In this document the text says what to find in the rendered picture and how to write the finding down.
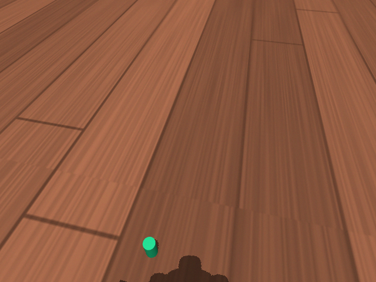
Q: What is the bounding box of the can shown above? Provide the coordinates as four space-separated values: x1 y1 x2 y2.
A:
143 237 158 258

